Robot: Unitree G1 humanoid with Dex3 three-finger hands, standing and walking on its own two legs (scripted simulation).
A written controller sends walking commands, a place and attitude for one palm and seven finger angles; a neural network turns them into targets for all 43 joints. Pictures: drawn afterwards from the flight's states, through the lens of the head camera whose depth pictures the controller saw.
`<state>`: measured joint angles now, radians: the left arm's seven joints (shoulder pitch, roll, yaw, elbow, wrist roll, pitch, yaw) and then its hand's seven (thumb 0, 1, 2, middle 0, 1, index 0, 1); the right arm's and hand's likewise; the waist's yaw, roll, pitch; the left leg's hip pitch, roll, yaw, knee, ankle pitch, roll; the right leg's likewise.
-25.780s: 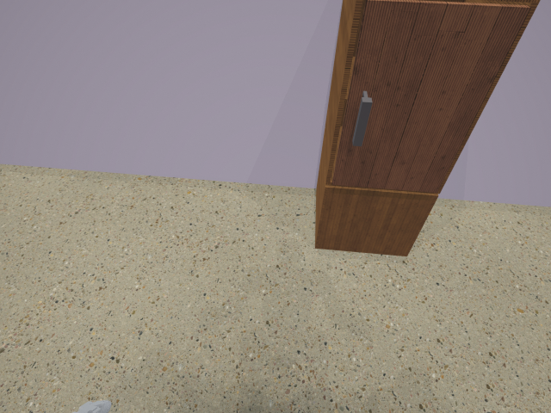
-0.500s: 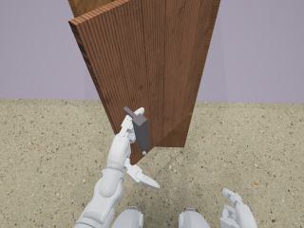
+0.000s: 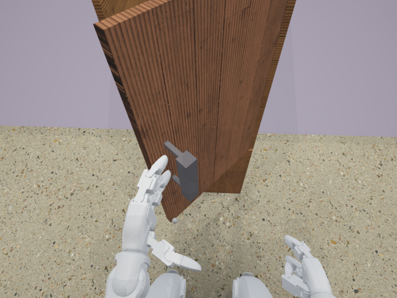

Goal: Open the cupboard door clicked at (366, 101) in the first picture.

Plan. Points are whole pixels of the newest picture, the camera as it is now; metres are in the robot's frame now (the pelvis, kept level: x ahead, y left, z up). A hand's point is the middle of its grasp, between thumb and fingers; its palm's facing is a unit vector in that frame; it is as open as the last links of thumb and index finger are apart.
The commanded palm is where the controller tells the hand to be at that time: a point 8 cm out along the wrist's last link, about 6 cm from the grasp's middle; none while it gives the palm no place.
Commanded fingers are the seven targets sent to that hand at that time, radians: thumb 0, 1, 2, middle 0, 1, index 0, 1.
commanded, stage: slide the hand sideways off the handle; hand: left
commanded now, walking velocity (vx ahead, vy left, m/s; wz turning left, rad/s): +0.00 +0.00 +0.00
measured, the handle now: (180, 171) +0.35 +0.06 +0.04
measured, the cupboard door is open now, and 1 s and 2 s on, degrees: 48 48 48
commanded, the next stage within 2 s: draw the hand back to the body in 0.48 s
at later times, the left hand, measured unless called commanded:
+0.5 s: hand (148, 249) +0.20 +0.10 +0.05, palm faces -0.05 -1.00 -0.04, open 16.3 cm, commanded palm +0.18 +0.16 +0.05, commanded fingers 0.00 -0.50 0.30 -0.15 -0.30 -0.15 -0.30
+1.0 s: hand (104, 239) +0.20 +0.15 +0.11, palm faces -0.01 -1.00 -0.06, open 16.3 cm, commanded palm +0.17 +0.21 +0.13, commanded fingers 0.00 -0.43 0.33 -0.15 -0.30 -0.15 -0.30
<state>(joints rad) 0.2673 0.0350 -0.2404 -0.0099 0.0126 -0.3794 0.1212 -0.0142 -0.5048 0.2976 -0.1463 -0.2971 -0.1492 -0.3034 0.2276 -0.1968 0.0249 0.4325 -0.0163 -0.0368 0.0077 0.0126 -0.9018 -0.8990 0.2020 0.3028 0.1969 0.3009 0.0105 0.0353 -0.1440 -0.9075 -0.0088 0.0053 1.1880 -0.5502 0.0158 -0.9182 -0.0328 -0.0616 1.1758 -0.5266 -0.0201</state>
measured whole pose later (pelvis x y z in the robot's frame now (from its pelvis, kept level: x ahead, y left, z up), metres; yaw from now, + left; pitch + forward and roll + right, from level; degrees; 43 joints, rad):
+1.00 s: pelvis +0.01 +0.00 +0.03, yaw +0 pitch +11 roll -2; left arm 0.59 0.21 0.05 -0.32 -0.22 -0.23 -0.15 -0.01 -0.50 0.30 -0.15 -0.30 -0.15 -0.30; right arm 0.30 -0.23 0.03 0.39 0.04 -0.09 -0.07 0.01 -0.90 -0.90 0.20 0.30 0.20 0.30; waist 0.00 0.05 -0.15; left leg -0.73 0.01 -0.03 1.08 -0.53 0.01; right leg -0.72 -0.01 -0.09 1.03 -0.50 -0.02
